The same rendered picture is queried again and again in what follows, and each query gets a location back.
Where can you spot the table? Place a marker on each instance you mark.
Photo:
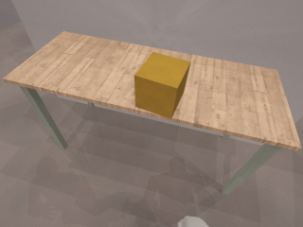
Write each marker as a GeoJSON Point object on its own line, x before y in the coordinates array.
{"type": "Point", "coordinates": [228, 97]}

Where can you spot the carton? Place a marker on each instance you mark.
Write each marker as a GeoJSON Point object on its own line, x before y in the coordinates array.
{"type": "Point", "coordinates": [160, 83]}

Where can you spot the robot right thigh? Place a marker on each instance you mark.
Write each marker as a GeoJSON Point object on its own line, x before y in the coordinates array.
{"type": "Point", "coordinates": [191, 222]}

